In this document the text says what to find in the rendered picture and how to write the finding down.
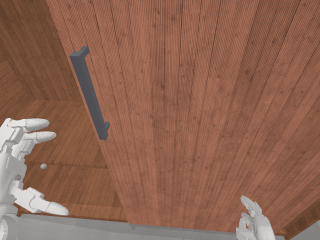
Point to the handle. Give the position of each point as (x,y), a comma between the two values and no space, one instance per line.
(81,70)

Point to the right robot hand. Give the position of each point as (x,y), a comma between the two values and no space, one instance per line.
(259,225)

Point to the left robot hand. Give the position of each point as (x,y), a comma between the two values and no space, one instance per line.
(16,141)

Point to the wardrobe door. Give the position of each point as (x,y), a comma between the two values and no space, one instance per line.
(302,214)
(207,101)

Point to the left robot forearm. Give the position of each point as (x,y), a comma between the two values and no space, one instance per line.
(8,225)

